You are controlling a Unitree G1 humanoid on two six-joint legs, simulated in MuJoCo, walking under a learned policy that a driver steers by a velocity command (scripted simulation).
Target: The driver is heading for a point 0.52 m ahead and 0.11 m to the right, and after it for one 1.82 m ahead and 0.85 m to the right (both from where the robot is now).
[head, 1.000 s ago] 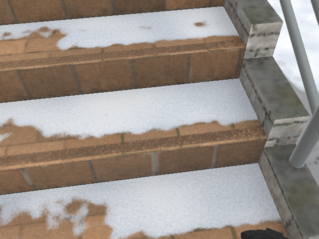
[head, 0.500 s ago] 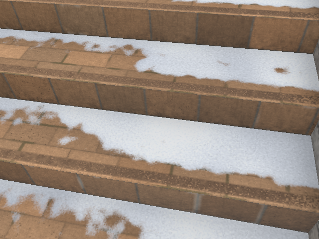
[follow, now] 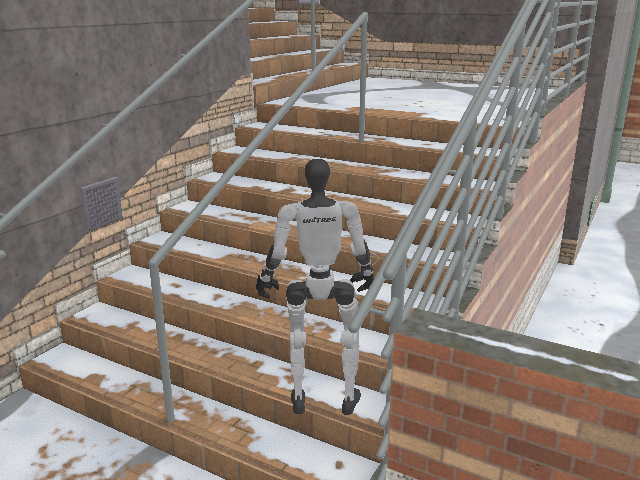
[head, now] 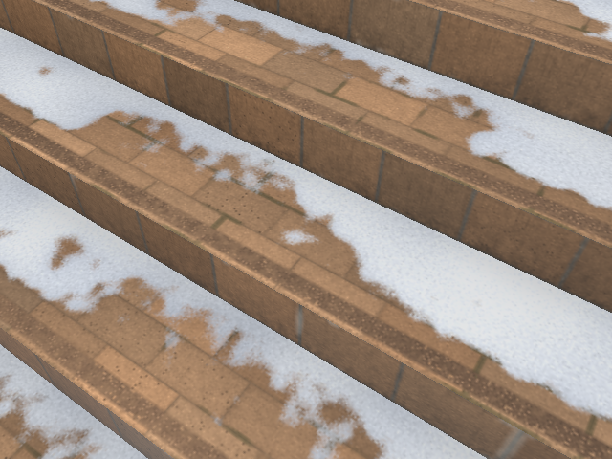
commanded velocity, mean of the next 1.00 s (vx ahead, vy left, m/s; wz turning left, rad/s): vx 0.33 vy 0.00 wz -0.20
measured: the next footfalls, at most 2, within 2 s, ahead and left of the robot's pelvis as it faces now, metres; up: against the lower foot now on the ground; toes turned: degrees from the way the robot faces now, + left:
right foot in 0.44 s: +0.37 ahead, -0.06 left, +0.15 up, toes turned -1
left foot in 0.96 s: +0.78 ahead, +0.06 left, +0.31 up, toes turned -12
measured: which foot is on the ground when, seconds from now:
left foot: down 0.00-0.48, up 0.50-0.94, down 0.96-1.00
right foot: up 0.00-0.42, down 0.44-1.00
